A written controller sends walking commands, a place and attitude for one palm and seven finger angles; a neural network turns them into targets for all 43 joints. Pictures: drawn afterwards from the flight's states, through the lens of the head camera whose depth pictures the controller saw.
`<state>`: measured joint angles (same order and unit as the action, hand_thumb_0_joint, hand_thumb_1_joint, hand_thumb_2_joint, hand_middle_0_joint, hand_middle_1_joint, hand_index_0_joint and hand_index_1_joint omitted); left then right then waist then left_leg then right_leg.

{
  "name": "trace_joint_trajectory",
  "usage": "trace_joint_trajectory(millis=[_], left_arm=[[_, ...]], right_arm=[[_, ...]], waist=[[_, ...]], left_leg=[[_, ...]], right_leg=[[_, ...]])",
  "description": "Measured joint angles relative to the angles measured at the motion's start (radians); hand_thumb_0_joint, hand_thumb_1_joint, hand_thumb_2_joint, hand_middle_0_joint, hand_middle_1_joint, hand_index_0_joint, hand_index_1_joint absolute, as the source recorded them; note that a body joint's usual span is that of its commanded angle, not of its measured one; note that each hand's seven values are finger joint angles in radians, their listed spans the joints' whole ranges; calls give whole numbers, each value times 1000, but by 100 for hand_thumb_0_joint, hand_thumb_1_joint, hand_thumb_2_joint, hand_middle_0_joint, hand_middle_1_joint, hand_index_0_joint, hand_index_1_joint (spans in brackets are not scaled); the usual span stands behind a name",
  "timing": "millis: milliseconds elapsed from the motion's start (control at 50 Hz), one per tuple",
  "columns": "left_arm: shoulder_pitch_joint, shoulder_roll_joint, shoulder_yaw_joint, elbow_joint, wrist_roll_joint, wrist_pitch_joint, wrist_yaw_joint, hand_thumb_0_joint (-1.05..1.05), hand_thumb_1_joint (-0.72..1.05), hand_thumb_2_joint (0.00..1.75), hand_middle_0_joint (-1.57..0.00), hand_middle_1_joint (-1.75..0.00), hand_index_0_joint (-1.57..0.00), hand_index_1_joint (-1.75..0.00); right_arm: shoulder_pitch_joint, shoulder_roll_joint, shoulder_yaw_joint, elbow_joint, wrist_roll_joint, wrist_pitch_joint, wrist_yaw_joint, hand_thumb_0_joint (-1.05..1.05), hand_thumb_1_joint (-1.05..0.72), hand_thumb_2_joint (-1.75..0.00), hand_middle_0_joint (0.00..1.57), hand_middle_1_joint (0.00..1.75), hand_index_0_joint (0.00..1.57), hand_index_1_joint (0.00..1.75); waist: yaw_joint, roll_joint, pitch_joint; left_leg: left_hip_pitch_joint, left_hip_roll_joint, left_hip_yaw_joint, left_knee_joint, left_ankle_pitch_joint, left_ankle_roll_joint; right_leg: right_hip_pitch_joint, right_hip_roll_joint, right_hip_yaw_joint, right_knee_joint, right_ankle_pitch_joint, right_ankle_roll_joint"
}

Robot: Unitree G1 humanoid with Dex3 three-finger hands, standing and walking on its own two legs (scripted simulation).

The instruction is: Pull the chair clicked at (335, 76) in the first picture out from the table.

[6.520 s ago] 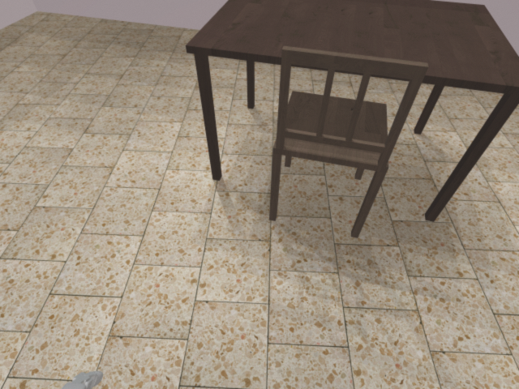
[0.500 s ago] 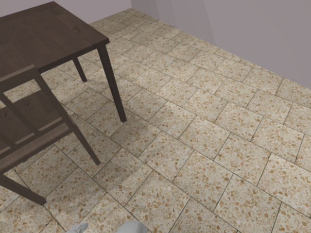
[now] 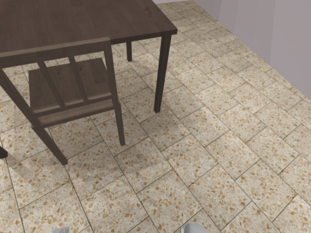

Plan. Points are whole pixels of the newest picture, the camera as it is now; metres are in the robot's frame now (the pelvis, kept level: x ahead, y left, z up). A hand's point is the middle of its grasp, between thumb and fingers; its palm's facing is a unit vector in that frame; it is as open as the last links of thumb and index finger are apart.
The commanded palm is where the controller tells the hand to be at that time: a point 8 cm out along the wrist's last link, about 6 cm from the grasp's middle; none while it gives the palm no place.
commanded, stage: turn to face it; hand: left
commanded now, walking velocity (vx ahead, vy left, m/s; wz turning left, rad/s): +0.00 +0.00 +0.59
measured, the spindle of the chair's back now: (52, 85) +0.63 +0.45 -0.10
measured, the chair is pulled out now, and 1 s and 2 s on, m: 0.00 0.00 0.00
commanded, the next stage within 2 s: take the last steps up to it in 0.50 s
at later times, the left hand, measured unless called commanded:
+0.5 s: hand out of the picture +0.03 +0.17 -0.15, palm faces +0.28 -0.92 -0.27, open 7.4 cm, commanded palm none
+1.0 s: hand out of the picture +0.00 +0.19 -0.17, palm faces +0.36 -0.91 -0.19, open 7.4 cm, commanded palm none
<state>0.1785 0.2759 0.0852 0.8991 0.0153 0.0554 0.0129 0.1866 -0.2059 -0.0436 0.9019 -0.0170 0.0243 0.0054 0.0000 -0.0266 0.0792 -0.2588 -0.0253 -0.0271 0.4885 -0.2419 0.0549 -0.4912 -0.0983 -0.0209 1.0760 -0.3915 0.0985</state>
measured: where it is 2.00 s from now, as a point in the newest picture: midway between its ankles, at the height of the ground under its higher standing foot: (138, 211)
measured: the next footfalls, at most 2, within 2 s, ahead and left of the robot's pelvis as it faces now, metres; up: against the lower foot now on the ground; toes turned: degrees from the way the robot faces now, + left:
right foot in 0.26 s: +0.06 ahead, -0.15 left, +0.00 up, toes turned +8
left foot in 0.66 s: -0.01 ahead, +0.11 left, +0.00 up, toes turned +21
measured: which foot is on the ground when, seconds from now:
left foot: down 0.00-0.26, up 0.28-0.64, down 0.66-1.00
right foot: up 0.00-0.24, down 0.26-0.66, up 0.68-1.00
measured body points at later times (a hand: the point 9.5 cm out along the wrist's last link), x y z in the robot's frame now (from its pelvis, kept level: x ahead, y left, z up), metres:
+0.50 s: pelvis +0.01 -0.04 +0.00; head +0.04 -0.06 +0.45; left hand +0.01 +0.21 -0.13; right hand +0.13 -0.28 -0.16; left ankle -0.05 +0.10 -0.67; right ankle +0.02 -0.16 -0.74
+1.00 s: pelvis +0.04 +0.01 +0.00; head +0.05 +0.01 +0.45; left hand -0.02 +0.24 -0.15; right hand +0.13 -0.21 -0.15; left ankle -0.04 +0.10 -0.74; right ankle +0.13 -0.10 -0.71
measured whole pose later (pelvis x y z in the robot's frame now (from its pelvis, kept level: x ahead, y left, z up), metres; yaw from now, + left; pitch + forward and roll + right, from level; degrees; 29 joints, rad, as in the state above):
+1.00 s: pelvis +0.04 +0.01 +0.00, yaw +20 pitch -1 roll +1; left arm 0.28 0.20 0.05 1.04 0.03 0.02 -0.02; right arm 0.32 -0.17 -0.03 1.04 -0.02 -0.02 -0.02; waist 0.00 -0.02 0.02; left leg -0.06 -0.01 0.02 0.35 -0.27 0.02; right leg -0.42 -0.09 -0.07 0.78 -0.33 0.03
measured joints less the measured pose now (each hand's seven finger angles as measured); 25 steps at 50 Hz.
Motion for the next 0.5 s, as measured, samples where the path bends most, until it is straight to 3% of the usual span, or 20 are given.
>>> trace_joint_trajectory(millis=[180,240,260,320,380,440,500], left_arm=[[-66,-40,-20,-38,-9,-6,7,0,91,90,-20,-30,-19,-30],[-64,-56,-33,-58,-12,-25,9,0,91,90,-20,-30,-20,-30],[-56,-57,-37,-66,-8,-37,10,0,91,90,-20,-30,-20,-30],[-38,-85,-49,-62,1,-44,12,0,91,90,-21,-30,-20,-30],[-4,-100,-52,-49,3,-42,13,0,91,90,-21,-30,-20,-30],[25,-103,-52,-27,7,-43,14,0,90,90,-21,-30,-20,-30],[52,-99,-52,-6,12,-46,11,0,90,90,-21,-30,-20,-30]], right_arm=[[39,-1,-13,17,-7,18,0,1,-91,-90,21,30,21,30],[52,-11,-22,22,-2,27,0,1,-91,-90,21,30,21,30],[58,-15,-25,21,3,28,1,1,-91,-90,21,30,21,30],[53,-37,-43,30,1,44,1,1,-91,-90,21,30,21,30],[47,-51,-49,39,-4,54,9,1,-91,-90,20,30,20,30],[38,-54,-47,44,-3,55,13,1,-91,-90,20,30,20,30],[20,-52,-40,50,0,56,12,1,-91,-90,20,30,20,30]], waist=[[-38,41,-8],[-40,58,-16],[-35,57,-23],[-39,91,-18],[-36,90,-19],[-30,72,-17],[-16,50,-11]], left_leg=[[-12,-47,-96,-1,17,-17],[-39,-62,-126,49,-3,-37],[-60,-70,-127,89,-24,-43],[-157,-65,-96,375,-213,-64],[-223,-33,-42,610,-189,-81],[-226,6,-13,644,-164,-98],[-185,31,2,542,-186,-107]], right_leg=[[98,61,26,-253,-35,-14],[193,81,16,-463,63,-27],[221,76,15,-532,105,-46],[230,74,-28,-505,86,-100],[267,55,-55,-539,88,-108],[291,32,-78,-567,98,-106],[302,10,-96,-578,100,-99]])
